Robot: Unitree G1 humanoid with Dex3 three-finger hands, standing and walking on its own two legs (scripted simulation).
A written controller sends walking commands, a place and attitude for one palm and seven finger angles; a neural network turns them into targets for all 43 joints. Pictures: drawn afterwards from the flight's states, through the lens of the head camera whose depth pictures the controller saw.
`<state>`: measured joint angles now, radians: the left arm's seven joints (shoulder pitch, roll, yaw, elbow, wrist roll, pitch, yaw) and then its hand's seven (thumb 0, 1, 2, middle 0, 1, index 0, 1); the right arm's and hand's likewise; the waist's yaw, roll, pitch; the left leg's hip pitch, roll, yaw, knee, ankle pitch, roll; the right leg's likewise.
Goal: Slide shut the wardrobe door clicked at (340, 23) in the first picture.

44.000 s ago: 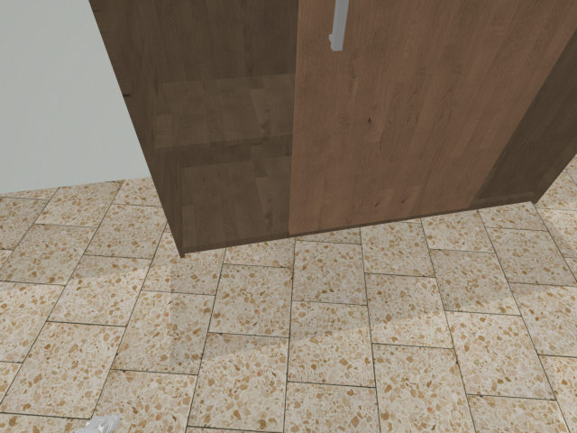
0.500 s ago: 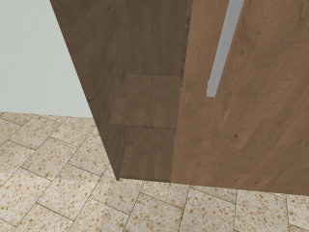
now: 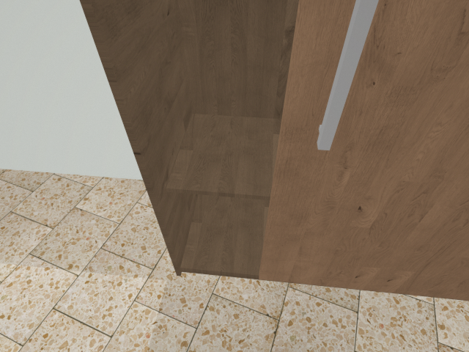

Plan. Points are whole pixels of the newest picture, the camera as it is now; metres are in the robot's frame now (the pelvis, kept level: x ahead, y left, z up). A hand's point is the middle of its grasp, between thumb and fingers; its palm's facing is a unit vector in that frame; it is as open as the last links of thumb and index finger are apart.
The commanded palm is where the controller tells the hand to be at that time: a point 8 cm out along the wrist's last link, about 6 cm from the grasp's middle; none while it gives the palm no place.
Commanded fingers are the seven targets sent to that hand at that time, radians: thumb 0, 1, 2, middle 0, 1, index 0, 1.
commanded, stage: look again from close up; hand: right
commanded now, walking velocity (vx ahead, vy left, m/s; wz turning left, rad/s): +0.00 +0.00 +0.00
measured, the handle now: (342, 67) +0.52 -0.16 +0.25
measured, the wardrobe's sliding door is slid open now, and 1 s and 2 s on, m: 0.35 0.35 0.35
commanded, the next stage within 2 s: none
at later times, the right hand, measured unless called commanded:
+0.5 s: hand out of the picture -0.03 -0.14 -0.18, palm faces +0.06 +0.99 -0.14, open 7.4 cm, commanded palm none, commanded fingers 0.00 -0.90 -0.90 0.20 0.30 0.20 0.30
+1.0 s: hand out of the picture -0.04 -0.14 -0.18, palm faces +0.07 +0.99 -0.14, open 7.4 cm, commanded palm none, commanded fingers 0.00 -0.90 -0.90 0.20 0.30 0.20 0.30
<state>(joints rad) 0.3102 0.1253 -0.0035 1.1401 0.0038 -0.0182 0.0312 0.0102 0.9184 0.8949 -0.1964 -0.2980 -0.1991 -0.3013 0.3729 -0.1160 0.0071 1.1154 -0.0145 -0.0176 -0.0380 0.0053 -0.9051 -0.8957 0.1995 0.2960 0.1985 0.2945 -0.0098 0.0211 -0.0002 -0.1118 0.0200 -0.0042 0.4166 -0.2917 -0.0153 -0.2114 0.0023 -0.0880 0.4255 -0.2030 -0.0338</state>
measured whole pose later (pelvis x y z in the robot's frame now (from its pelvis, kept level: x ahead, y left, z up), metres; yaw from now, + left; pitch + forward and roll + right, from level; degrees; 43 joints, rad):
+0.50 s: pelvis +0.00 +0.01 +0.00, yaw +0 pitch -1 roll +0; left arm 0.31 0.12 0.00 1.14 0.00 -0.02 0.03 0.01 0.92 0.89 -0.20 -0.30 -0.20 -0.30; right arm 0.38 -0.11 0.01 1.12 -0.01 -0.02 -0.04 0.01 -0.90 -0.90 0.20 0.30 0.20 0.29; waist -0.01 0.02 0.00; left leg -0.10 0.01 0.00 0.41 -0.29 -0.01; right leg -0.21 -0.01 -0.08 0.42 -0.21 -0.02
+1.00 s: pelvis +0.01 +0.01 +0.00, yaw +0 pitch +0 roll +0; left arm 0.31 0.12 0.00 1.15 0.00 -0.02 0.04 0.01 0.92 0.89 -0.20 -0.30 -0.20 -0.30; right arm 0.38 -0.11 0.01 1.12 -0.01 -0.02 -0.04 0.01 -0.90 -0.90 0.20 0.30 0.20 0.29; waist -0.01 0.02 0.00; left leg -0.10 0.01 0.01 0.41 -0.30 0.00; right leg -0.21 -0.01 -0.08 0.42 -0.21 -0.02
